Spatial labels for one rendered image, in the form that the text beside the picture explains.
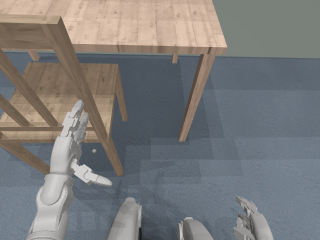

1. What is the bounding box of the table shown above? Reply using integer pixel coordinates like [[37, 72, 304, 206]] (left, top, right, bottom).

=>
[[0, 0, 228, 142]]

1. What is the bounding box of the robot left hand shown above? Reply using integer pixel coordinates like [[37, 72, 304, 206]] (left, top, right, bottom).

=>
[[50, 99, 113, 187]]

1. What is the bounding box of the robot right thigh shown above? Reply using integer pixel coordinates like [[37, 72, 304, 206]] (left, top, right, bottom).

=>
[[177, 219, 214, 240]]

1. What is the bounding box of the chair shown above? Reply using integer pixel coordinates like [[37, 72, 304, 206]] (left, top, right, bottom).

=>
[[0, 14, 128, 176]]

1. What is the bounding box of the robot thigh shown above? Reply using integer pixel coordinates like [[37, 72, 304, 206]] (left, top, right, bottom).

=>
[[105, 201, 142, 240], [177, 219, 214, 240]]

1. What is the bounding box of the robot left thigh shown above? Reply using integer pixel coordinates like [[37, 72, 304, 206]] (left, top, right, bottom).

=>
[[105, 201, 142, 240]]

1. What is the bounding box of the left robot forearm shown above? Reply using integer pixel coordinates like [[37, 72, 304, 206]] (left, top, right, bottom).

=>
[[25, 172, 74, 240]]

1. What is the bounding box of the robot right hand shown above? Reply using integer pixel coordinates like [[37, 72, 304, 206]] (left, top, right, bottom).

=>
[[233, 196, 274, 240]]

